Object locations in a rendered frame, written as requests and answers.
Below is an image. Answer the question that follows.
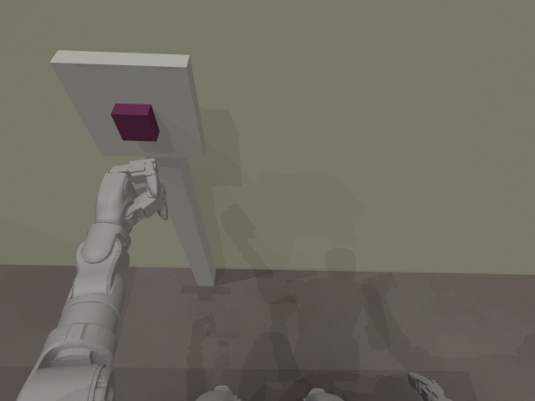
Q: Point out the panel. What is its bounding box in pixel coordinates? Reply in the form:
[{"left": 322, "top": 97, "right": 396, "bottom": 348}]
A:
[{"left": 50, "top": 50, "right": 216, "bottom": 287}]

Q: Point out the robot left hand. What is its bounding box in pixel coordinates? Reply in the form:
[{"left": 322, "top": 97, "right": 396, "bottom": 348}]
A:
[{"left": 94, "top": 158, "right": 168, "bottom": 234}]

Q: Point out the robot left shin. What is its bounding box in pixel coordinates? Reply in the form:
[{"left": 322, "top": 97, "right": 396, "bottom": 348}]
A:
[{"left": 214, "top": 386, "right": 231, "bottom": 393}]

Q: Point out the left robot forearm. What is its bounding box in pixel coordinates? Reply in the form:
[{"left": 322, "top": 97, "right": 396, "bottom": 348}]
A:
[{"left": 16, "top": 222, "right": 131, "bottom": 401}]

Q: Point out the robot shin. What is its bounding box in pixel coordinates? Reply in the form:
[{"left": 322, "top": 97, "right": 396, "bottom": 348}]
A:
[
  {"left": 306, "top": 388, "right": 325, "bottom": 398},
  {"left": 214, "top": 386, "right": 231, "bottom": 393}
]

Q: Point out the robot right hand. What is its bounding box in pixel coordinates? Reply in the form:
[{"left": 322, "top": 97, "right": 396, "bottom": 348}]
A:
[{"left": 408, "top": 373, "right": 452, "bottom": 401}]

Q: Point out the left robot upper arm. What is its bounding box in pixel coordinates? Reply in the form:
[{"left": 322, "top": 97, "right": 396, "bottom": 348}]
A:
[{"left": 21, "top": 363, "right": 115, "bottom": 401}]

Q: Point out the robot right shin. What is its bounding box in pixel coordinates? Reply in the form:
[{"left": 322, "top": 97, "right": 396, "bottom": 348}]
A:
[{"left": 306, "top": 388, "right": 325, "bottom": 398}]

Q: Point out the button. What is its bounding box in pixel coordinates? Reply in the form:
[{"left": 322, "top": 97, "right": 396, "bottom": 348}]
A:
[{"left": 111, "top": 104, "right": 160, "bottom": 141}]

